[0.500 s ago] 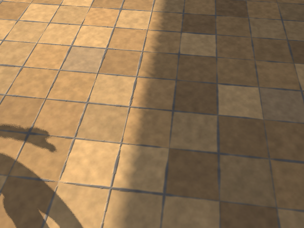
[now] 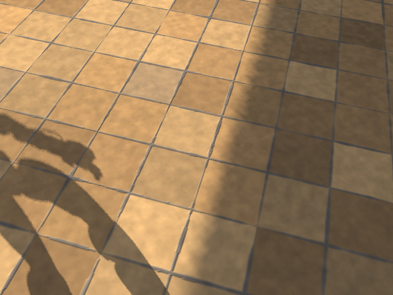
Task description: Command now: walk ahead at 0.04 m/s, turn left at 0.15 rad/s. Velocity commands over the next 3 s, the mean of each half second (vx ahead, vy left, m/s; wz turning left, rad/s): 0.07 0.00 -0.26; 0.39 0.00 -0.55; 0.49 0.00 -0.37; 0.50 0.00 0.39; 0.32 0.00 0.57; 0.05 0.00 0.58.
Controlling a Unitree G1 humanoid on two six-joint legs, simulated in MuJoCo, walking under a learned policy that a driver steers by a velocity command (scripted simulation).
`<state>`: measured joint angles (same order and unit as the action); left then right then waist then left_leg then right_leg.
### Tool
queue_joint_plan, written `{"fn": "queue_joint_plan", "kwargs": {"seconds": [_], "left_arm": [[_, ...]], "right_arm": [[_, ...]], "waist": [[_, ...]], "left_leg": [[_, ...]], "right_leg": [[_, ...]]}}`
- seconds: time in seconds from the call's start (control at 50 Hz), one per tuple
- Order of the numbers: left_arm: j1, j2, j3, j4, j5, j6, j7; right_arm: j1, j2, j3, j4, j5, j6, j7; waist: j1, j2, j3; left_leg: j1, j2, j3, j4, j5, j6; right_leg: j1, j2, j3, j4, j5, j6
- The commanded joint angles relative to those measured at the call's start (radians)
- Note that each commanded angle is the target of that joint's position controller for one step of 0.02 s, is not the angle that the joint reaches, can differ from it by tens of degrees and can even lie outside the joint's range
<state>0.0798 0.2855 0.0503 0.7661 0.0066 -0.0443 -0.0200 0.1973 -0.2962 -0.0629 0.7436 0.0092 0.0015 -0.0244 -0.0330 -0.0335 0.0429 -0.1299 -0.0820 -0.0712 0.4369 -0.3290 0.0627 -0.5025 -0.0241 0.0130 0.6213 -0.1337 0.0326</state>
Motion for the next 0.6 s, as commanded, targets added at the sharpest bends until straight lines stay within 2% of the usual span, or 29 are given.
{"fn": "queue_joint_plan", "kwargs": {"seconds": [0.02, 0.04, 0.06, 0.08, 0.1, 0.12, 0.14, 0.16, 0.18, 0.22, 0.26, 0.32, 0.34, 0.38, 0.4, 0.42, 0.44, 0.46, 0.48, 0.5, 0.52, 0.56, 0.6], "left_arm": [[0.020, 0.104, 0.031, -0.054, 0.006, -0.026, -0.007], [0.047, 0.125, 0.034, -0.047, 0.018, -0.033, -0.005], [0.071, 0.188, 0.042, -0.053, 0.027, -0.035, 0.001], [0.083, 0.140, 0.025, -0.039, 0.032, -0.026, 0.003], [0.082, 0.081, 0.010, -0.036, 0.008, -0.014, -0.001], [0.071, 0.076, 0.002, -0.027, -0.003, -0.010, -0.006], [0.070, 0.126, 0.018, -0.027, -0.008, -0.006, -0.008], [0.055, 0.186, 0.039, -0.034, -0.014, -0.003, -0.006], [0.039, 0.220, 0.053, -0.043, -0.016, 0.002, 0.003], [0.001, 0.203, 0.058, -0.058, -0.018, 0.020, 0.020], [-0.015, 0.178, 0.059, -0.066, -0.016, 0.037, 0.035], [-0.007, 0.177, 0.067, -0.068, -0.022, 0.056, 0.047], [-0.014, 0.177, 0.067, -0.071, -0.026, 0.063, 0.050], [-0.023, 0.155, 0.061, -0.080, -0.037, 0.075, 0.059], [-0.019, 0.104, 0.047, -0.090, -0.030, 0.074, 0.057], [-0.032, 0.056, 0.039, -0.125, -0.033, 0.060, 0.050], [-0.039, 0.130, 0.058, -0.138, -0.035, 0.041, 0.048], [0.015, 0.168, 0.073, -0.111, -0.038, 0.037, 0.041], [0.070, 0.170, 0.078, -0.077, -0.028, 0.038, 0.039], [0.084, 0.156, 0.076, -0.063, -0.019, 0.037, 0.038], [0.075, 0.134, 0.071, -0.062, -0.019, 0.035, 0.033], [0.052, 0.105, 0.063, -0.075, -0.027, 0.027, 0.023], [0.024, 0.094, 0.059, -0.098, -0.030, 0.022, 0.018]], "right_arm": [[-0.017, -0.118, -0.018, -0.033, 0.003, -0.010, -0.004], [0.013, -0.103, -0.011, -0.020, -0.007, -0.018, -0.003], [0.065, -0.091, -0.006, -0.024, -0.039, -0.031, -0.002], [0.157, -0.074, -0.002, 0.001, -0.043, -0.031, -0.004], [0.095, -0.107, -0.006, -0.006, -0.039, -0.020, -0.005], [0.043, -0.123, -0.013, -0.026, -0.022, -0.006, -0.005], [0.007, -0.125, -0.019, -0.030, -0.012, 0.007, -0.012], [-0.002, -0.134, -0.026, -0.032, -0.009, 0.020, -0.017], [-0.001, -0.134, -0.031, -0.026, -0.007, 0.029, -0.021], [0.023, -0.100, -0.027, -0.012, -0.001, 0.029, -0.028], [0.030, -0.077, -0.024, -0.003, -0.001, 0.020, -0.030], [0.031, -0.067, -0.024, -0.004, -0.002, 0.005, -0.021], [0.047, -0.067, -0.025, 0.000, -0.002, -0.001, -0.016], [0.117, -0.082, -0.036, 0.018, -0.005, -0.011, -0.003], [0.181, -0.146, -0.054, 0.019, -0.019, -0.012, -0.011], [0.159, -0.255, -0.077, 0.005, -0.039, -0.012, -0.009], [0.084, -0.233, -0.065, -0.032, -0.072, -0.034, -0.005], [0.008, -0.176, -0.050, -0.049, -0.052, -0.052, -0.013], [-0.021, -0.142, -0.041, -0.056, -0.025, -0.063, -0.019], [-0.015, -0.130, -0.037, -0.054, -0.011, -0.070, -0.023], [0.015, -0.121, -0.032, -0.047, -0.011, -0.077, -0.026], [0.083, -0.109, -0.028, -0.030, -0.021, -0.087, -0.025], [0.134, -0.112, -0.031, -0.016, -0.023, -0.090, -0.021]], "waist": [[0.047, 0.137, -0.100], [0.056, 0.101, -0.130], [0.021, 0.003, -0.218], [-0.008, -0.128, -0.299], [0.028, -0.180, -0.280], [0.035, -0.164, -0.222], [0.044, -0.123, -0.179], [0.044, -0.087, -0.138], [0.040, -0.075, -0.122], [0.025, -0.091, -0.111], [0.026, -0.117, -0.127], [0.035, -0.139, -0.151], [0.024, -0.140, -0.153], [-0.023, -0.115, -0.163], [-0.046, 0.025, -0.148], [-0.027, 0.305, -0.086], [-0.010, 0.261, -0.029], [0.039, 0.221, 0.002], [0.055, 0.195, -0.003], [0.045, 0.176, -0.011], [0.027, 0.158, -0.005], [-0.003, 0.144, 0.004], [-0.030, 0.141, 0.020]], "left_leg": [[0.044, 0.253, -0.147, 0.047, 0.682, 0.101], [0.018, 0.202, -0.115, 0.095, 0.663, 0.058], [-0.047, 0.124, -0.067, 0.195, 0.459, 0.006], [-0.119, 0.071, -0.041, 0.317, 0.104, -0.063], [-0.168, 0.058, -0.037, 0.384, -0.241, -0.098], [-0.247, 0.062, -0.040, 0.432, -0.373, -0.109], [-0.307, 0.058, -0.029, 0.487, -0.386, -0.116], [-0.340, 0.062, -0.027, 0.517, -0.342, -0.124], [-0.339, 0.065, -0.025, 0.523, -0.298, -0.127], [-0.297, 0.060, -0.010, 0.460, -0.230, -0.132], [-0.235, 0.048, 0.012, 0.384, -0.156, -0.132], [-0.159, 0.035, 0.024, 0.239, -0.046, -0.120], [-0.124, 0.030, 0.032, 0.169, 0.001, -0.111], [0.047, 0.038, 0.058, 0.007, 0.085, -0.066], [0.156, 0.210, -0.118, -0.100, -0.096, -0.005], [0.067, 0.444, -0.482, -0.268, -0.395, 0.119], [-0.032, 0.488, -0.574, -0.315, -0.480, 0.179], [-0.018, 0.441, -0.472, -0.304, -0.426, 0.141], [0.026, 0.389, -0.369, -0.295, -0.337, 0.095], [0.061, 0.367, -0.293, -0.291, -0.258, 0.071], [0.069, 0.351, -0.225, -0.295, -0.183, 0.062], [0.095, 0.335, -0.135, -0.304, -0.093, 0.064], [0.135, 0.340, -0.085, -0.314, -0.044, 0.077]], "right_leg": [[0.154, 0.010, -0.017, -0.159, 0.089, -0.052], [0.287, -0.023, 0.020, -0.224, 0.364, -0.083], [0.454, -0.138, 0.145, -0.150, 0.755, -0.145], [0.545, -0.262, 0.288, -0.122, 0.846, -0.306], [0.513, -0.300, 0.391, -0.188, 0.743, -0.367], [0.491, -0.293, 0.428, -0.233, 0.554, -0.357], [0.477, -0.273, 0.442, -0.258, 0.395, -0.334], [0.433, -0.267, 0.436, -0.279, 0.289, -0.315], [0.392, -0.249, 0.419, -0.300, 0.206, -0.295], [0.318, -0.197, 0.371, -0.333, 0.073, -0.260], [0.270, -0.158, 0.327, -0.341, 0.040, -0.242], [0.242, -0.142, 0.332, -0.331, -0.008, -0.228], [0.227, -0.134, 0.340, -0.320, -0.030, -0.217], [0.088, -0.072, 0.316, -0.284, -0.325, -0.149], [-0.091, 0.010, 0.235, -0.095, -0.466, -0.079], [-0.258, 0.144, 0.076, 0.197, -0.442, -0.049], [-0.272, 0.058, 0.170, 0.339, -0.380, -0.058], [-0.294, 0.045, 0.173, 0.401, -0.287, -0.061], [-0.299, 0.032, 0.154, 0.434, -0.219, -0.045], [-0.307, 0.019, 0.136, 0.467, -0.162, -0.028], [-0.308, 0.006, 0.122, 0.497, -0.115, -0.015], [-0.328, -0.005, 0.098, 0.515, -0.051, 0.004], [-0.362, -0.018, 0.094, 0.474, -0.012, 0.021]]}}
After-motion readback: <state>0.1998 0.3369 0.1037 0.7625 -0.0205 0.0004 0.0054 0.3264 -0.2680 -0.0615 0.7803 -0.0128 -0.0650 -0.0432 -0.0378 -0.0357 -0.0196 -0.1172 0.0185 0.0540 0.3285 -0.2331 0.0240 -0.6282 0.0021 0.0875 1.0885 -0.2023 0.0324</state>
